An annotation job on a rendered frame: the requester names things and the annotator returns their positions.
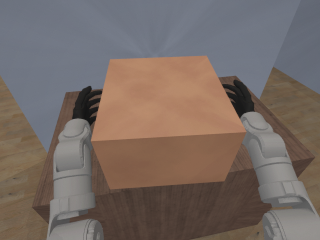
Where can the robot right hand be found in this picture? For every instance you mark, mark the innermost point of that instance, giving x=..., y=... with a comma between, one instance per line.
x=243, y=100

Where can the left robot forearm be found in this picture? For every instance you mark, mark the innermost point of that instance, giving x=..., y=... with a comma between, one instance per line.
x=72, y=171

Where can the right robot forearm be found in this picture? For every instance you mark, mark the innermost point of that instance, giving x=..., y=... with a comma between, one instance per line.
x=278, y=183

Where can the carton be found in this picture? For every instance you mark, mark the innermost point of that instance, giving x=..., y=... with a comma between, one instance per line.
x=165, y=121

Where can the robot right upper arm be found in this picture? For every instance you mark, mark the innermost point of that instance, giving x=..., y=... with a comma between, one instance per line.
x=291, y=224

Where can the robot left upper arm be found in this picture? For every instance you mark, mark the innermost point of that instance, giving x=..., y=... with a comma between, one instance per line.
x=88, y=229

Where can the robot left hand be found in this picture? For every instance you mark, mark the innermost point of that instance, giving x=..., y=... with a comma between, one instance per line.
x=82, y=108

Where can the pedestal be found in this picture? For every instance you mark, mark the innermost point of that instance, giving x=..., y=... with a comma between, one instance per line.
x=173, y=212

